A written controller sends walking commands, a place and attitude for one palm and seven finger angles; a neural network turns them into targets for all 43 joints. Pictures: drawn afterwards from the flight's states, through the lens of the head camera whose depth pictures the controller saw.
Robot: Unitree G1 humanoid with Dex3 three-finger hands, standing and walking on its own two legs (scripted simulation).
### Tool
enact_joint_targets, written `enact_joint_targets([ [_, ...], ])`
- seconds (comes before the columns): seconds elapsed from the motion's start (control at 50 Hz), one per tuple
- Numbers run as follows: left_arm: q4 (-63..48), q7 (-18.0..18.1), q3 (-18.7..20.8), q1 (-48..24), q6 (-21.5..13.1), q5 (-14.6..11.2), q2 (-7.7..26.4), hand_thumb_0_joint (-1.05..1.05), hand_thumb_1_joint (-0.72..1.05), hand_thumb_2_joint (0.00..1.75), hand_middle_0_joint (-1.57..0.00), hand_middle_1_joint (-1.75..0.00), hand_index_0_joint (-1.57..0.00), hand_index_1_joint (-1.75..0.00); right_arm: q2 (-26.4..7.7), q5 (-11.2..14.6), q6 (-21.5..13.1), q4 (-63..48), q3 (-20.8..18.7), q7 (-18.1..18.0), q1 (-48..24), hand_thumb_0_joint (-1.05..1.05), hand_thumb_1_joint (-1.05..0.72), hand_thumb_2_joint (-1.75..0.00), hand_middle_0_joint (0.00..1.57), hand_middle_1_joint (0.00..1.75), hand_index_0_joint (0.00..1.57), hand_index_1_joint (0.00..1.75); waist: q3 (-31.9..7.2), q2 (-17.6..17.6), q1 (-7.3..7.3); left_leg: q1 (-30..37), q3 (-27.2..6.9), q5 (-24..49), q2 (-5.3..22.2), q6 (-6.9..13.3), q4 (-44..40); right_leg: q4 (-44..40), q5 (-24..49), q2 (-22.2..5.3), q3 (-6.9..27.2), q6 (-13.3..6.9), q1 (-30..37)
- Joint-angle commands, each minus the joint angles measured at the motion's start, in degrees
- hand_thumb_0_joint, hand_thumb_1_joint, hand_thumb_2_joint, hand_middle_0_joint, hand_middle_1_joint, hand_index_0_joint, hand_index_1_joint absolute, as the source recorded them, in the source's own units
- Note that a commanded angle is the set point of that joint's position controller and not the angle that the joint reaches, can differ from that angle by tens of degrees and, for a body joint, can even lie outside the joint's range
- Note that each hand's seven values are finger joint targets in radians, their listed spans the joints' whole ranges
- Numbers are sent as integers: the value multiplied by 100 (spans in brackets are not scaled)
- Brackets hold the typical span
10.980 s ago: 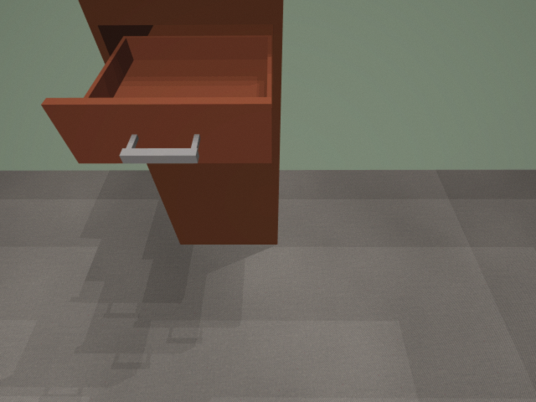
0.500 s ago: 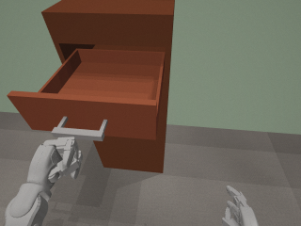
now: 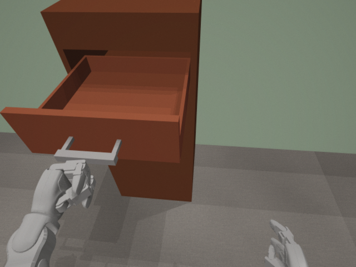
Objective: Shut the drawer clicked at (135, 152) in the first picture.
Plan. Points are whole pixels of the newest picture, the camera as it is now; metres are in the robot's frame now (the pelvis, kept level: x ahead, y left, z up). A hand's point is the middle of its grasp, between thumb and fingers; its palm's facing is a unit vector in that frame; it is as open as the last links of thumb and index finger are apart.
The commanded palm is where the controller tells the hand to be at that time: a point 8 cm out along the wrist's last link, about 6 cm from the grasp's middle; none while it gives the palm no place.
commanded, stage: push the drawer shut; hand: left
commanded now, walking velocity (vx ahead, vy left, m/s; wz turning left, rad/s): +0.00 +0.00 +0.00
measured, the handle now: (90, 150) +0.33 +0.22 +0.12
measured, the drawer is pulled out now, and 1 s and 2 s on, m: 0.30 0.23 0.11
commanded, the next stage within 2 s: none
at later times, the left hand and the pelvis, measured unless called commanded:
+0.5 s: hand (93, 179) +0.26 +0.19 +0.11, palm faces -0.02 -1.00 -0.05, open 3.0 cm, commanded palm +0.26 +0.24 +0.12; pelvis -0.01 +0.00 +0.00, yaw +1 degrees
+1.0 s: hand (105, 153) +0.33 +0.18 +0.11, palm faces -0.04 -1.00 -0.05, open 3.0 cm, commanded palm +0.33 +0.24 +0.12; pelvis -0.03 +0.00 +0.00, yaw +1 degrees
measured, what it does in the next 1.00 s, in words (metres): stands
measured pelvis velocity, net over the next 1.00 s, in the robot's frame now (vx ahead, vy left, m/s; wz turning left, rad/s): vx -0.03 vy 0.00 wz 0.02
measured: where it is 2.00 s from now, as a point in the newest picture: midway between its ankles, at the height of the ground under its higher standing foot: outside the picture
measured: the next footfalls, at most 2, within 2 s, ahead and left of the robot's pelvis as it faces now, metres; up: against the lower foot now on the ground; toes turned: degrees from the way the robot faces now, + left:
none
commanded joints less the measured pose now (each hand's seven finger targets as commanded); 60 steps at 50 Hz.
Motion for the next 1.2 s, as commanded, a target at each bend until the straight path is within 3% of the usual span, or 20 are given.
enact_joint_targets([
  [0.0,-1073,16,671,-780,-439,-133,1059,0,90,90,-140,-160,-140,-160,-656,11,-350,-889,-251,-60,-585,0,-90,-90,20,30,20,30,-612,-284,5,900,148,878,-156,306,-403,-761,1619,81,-62,75,-387],
  [0.06,-1155,-33,510,-1188,-422,-120,997,0,90,90,-140,-160,-140,-160,-648,39,-327,-908,-241,-58,-622,0,-90,-90,20,30,20,30,-599,-6,-44,950,144,831,-164,286,-435,-719,1561,70,-76,65,-445],
  [0.14,-1156,28,272,-1536,-428,-57,821,0,90,90,-140,-160,-140,-160,-635,36,-333,-908,-244,-71,-620,0,-90,-90,20,30,20,30,-711,-30,-68,1064,109,787,-162,287,-469,-712,1446,93,-91,50,-494],
  [0.2,-858,113,329,-1723,-406,6,938,0,90,90,-140,-160,-140,-160,-671,21,-297,-834,-229,-78,-595,0,-90,-90,20,30,20,30,-570,-261,-81,976,91,732,-150,297,-485,-750,1389,95,-87,55,-513],
  [0.26,-845,151,166,-2188,-375,54,821,0,90,90,-140,-160,-140,-160,-638,35,-264,-852,-232,-74,-635,0,-90,-90,20,30,20,30,-676,-24,-124,1093,97,761,-159,281,-513,-725,1408,76,-76,49,-544],
  [0.3,-688,212,308,-2327,-387,81,1007,0,90,90,-140,-160,-140,-160,-675,25,-236,-779,-238,-103,-617,0,-90,-90,20,30,20,30,-621,-331,-150,1029,85,692,-147,306,-499,-790,1311,84,-55,64,-542],
  [0.32,-708,189,91,-2506,-396,100,798,0,90,90,-140,-160,-140,-160,-648,32,-226,-775,-232,-104,-634,0,-90,-90,20,30,20,30,-650,-136,-186,1112,104,679,-165,305,-509,-782,1291,83,-50,60,-622],
  [0.4,-502,193,118,-3033,-459,120,980,0,90,90,-140,-160,-140,-160,-680,47,-210,-664,-220,-145,-643,0,-90,-90,20,30,20,30,-607,-194,-257,1133,72,496,-152,313,-523,-866,1054,75,-19,58,-671],
  [0.48,-259,154,-181,-3714,-512,116,781,0,90,90,-140,-160,-140,-160,-654,66,-211,-622,-195,-175,-699,0,-90,-90,20,30,20,30,-663,-8,-315,1238,23,294,-171,290,-583,-877,825,64,-16,35,-761],
  [0.56,84,222,-273,-4304,-547,152,853,0,90,90,-140,-160,-140,-160,-688,86,-195,-532,-173,-206,-704,0,-90,-90,20,30,20,30,-602,-106,-375,1181,-15,-88,-171,291,-641,-946,444,56,22,28,-862],
  [0.6,313,247,-250,-4514,-577,162,922,0,90,90,-140,-160,-140,-160,-710,79,-175,-488,-163,-222,-685,0,-90,-90,20,30,20,30,-638,-375,-409,1116,-17,-151,-158,321,-635,-986,356,49,60,48,-841],
  [0.68,645,248,-409,-5168,-584,177,857,0,90,90,-140,-160,-140,-160,-697,122,-130,-466,-128,-239,-719,0,-90,-90,20,30,20,30,-688,-54,-436,1209,-34,-342,-180,282,-705,-954,248,48,41,1,-911],
  [0.78,1257,306,-277,-5620,-583,197,1002,0,90,90,-140,-160,-140,-160,-713,116,-55,-420,-121,-224,-647,0,-90,-90,20,30,20,30,-809,-118,-411,1122,-19,-364,-190,277,-697,-967,203,41,81,-7,-857],
  [0.8,1503,337,-142,-5633,-598,228,1172,0,90,90,-140,-160,-140,-160,-752,116,-17,-369,-124,-224,-595,0,-90,-90,20,30,20,30,-708,-392,-435,976,-39,-415,-165,298,-687,-998,123,46,98,10,-853],
  [0.88,1882,300,-223,-6191,-621,219,1120,0,90,90,-140,-160,-140,-160,-746,137,55,-365,-117,-212,-546,0,-90,-90,20,30,20,30,-735,-38,-454,992,-16,-460,-187,265,-691,-964,123,45,110,-23,-926],
  [0.9,2081,325,-140,-6239,-631,246,1214,0,90,90,-140,-160,-140,-160,-770,125,90,-332,-123,-212,-480,0,-90,-90,20,30,20,30,-720,-301,-475,919,-32,-463,-172,298,-680,-981,94,56,116,-4,-921],
  [0.98,2346,272,-26,-6536,-689,242,1287,0,90,90,-140,-160,-140,-160,-769,116,148,-336,-159,-177,-373,0,-90,-90,20,30,20,30,-1028,-74,-427,1011,15,-235,-187,286,-624,-942,304,52,136,-20,-848],
  [1.04,2736,253,176,-6657,-741,258,1479,0,90,90,-140,-160,-140,-160,-812,101,231,-290,-188,-154,-229,0,-90,-90,20,30,20,30,-1019,-232,-416,873,14,-136,-172,297,-603,-933,382,64,147,-14,-804],
  [1.12,2945,233,131,-6903,-817,283,1383,0,90,90,-140,-160,-140,-160,-821,91,283,-302,-240,-122,-84,0,-90,-90,20,30,20,30,-1136,-339,-448,946,9,9,-150,314,-574,-873,550,105,94,-7,-874],
  [1.18,2986,234,118,-7104,-847,328,1370,0,90,90,-140,-160,-140,-160,-817,81,326,-287,-264,-93,27,0,-90,-90,20,30,20,30,-1261,-62,-474,1094,24,204,-147,298,-540,-814,776,119,75,-25,-916],
])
